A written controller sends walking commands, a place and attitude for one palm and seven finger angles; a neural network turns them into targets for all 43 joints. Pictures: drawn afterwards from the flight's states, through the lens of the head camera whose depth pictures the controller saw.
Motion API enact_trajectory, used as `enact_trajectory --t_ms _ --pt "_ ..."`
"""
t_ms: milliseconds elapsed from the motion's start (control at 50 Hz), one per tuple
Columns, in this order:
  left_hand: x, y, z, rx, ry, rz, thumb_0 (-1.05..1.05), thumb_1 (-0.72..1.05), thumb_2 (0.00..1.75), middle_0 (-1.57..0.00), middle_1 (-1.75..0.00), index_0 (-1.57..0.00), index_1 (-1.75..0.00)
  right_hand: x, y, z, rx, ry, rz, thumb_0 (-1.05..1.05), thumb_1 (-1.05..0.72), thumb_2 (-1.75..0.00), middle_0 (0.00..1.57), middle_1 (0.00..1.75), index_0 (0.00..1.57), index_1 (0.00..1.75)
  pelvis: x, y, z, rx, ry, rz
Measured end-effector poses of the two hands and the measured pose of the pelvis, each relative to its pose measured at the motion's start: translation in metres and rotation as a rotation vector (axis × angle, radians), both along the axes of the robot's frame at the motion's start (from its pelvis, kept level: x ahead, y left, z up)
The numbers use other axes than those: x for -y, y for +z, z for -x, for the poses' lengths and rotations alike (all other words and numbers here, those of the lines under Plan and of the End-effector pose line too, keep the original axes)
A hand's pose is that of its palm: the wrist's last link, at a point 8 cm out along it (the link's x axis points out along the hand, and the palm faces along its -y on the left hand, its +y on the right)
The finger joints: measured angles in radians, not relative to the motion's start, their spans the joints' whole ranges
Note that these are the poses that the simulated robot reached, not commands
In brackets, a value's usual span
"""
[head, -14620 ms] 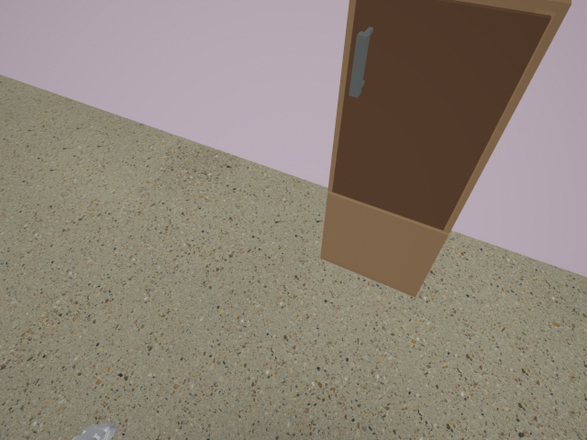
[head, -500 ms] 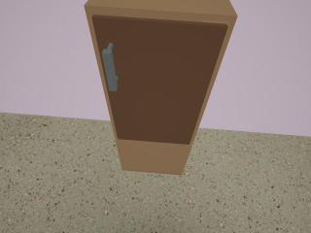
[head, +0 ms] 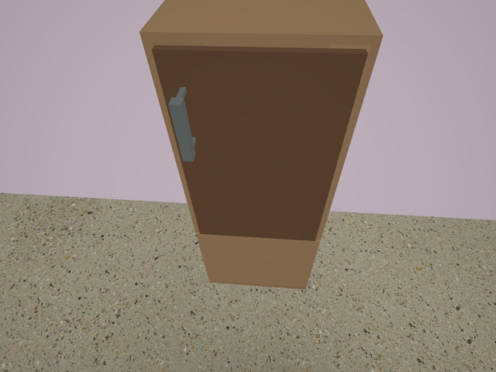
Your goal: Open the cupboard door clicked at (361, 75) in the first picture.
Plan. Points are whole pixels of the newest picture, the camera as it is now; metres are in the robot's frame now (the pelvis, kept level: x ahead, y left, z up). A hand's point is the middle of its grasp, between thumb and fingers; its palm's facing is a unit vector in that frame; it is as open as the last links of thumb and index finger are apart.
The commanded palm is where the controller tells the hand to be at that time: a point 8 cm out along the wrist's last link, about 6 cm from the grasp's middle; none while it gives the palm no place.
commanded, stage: look again from close up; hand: left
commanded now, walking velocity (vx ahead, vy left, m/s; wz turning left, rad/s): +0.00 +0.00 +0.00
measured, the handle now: (185, 125) +0.54 +0.17 +0.11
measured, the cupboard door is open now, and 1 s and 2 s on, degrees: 0 0 0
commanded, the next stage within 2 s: raise the hand with hooked fingers in 0.52 s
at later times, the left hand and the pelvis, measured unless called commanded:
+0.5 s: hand out of the picture +0.04 +0.14 -0.17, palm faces +0.02 -0.98 -0.21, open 7.3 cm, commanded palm none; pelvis +0.02 -0.04 +0.00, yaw +0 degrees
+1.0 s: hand (174, 334) +0.18 +0.13 -0.02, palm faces -0.03 -1.00 -0.02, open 8.3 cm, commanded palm +0.15 +0.20 -0.02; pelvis +0.00 -0.06 -0.06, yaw +3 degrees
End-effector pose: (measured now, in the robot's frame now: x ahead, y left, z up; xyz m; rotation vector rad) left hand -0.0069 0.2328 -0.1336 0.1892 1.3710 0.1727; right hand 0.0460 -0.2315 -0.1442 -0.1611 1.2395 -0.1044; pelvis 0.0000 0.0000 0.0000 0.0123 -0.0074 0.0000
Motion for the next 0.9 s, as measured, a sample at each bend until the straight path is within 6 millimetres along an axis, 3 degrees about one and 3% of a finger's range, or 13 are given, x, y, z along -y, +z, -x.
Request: enact_trajectory --t_ms 160,300,640,680,720,820,860,900 --pt "0.024 -0.004 -0.019 0.004 -0.011 0.032 0.0 0.91 0.89 -0.2 -0.3 -0.2 -0.3 0.01 -0.002 0.019 -0.091 -0.023 -0.001 0.01 -0.91 -0.9 0.2 0.3 0.2 0.3 0.013 0.002 -0.008 0.0 0.001 0.0" --pt "0.032 -0.004 -0.032 0.015 -0.014 0.025 0.01 0.92 0.89 -0.2 -0.3 -0.2 -0.3 0.013 -0.003 0.027 -0.134 -0.04 -0.013 0.01 -0.91 -0.9 0.2 0.3 0.2 0.3 0.025 0.002 -0.015 0.002 0.002 0.0" --pt "0.051 -0.005 -0.036 0.014 0.011 0.021 0.0 0.92 0.89 -0.2 -0.3 -0.2 -0.3 0.031 -0.003 0.017 -0.148 -0.035 -0.009 0.01 -0.92 -0.9 0.2 0.3 0.2 0.3 0.043 0.003 -0.025 0.001 0.013 0.007" --pt "0.043 0.013 -0.059 0.177 0.099 0.003 0.02 0.94 0.89 -0.2 -0.31 -0.2 -0.3 0.038 0.002 0.005 -0.052 -0.033 0.017 0.02 -0.92 -0.9 0.2 0.3 0.2 0.3 0.044 0.001 -0.024 0.004 0.018 0.006" --pt "0.036 0.049 -0.095 0.456 0.123 -0.04 0.02 0.93 0.89 -0.2 -0.31 -0.2 -0.31 0.046 0.009 -0.015 0.101 -0.033 0.045 0.02 -0.92 -0.9 0.2 0.3 0.2 0.3 0.045 -0.001 -0.024 0.001 0.033 0.002" --pt "0.032 0.128 -0.177 1.059 0.053 -0.015 0.02 0.87 0.86 -0.2 -0.35 -0.2 -0.35 0.065 0.029 -0.084 0.442 0.016 0.086 0.02 -0.92 -0.9 0.2 0.3 0.2 0.3 0.047 -0.013 -0.012 -0.055 0.063 0.004" --pt "0.037 0.142 -0.192 1.235 -0.023 0.034 0.01 0.83 0.85 -0.2 -0.37 -0.2 -0.37 0.071 0.04 -0.111 0.561 0.042 0.093 0.02 -0.91 -0.9 0.2 0.3 0.2 0.3 0.049 -0.022 -0.007 -0.094 0.053 0.0" --pt "0.044 0.143 -0.194 1.352 -0.125 0.092 0.01 0.78 0.83 -0.2 -0.4 -0.2 -0.39 0.075 0.049 -0.135 0.665 0.074 0.1 0.02 -0.91 -0.9 0.2 0.3 0.2 0.3 0.052 -0.034 -0.002 -0.126 0.046 -0.003"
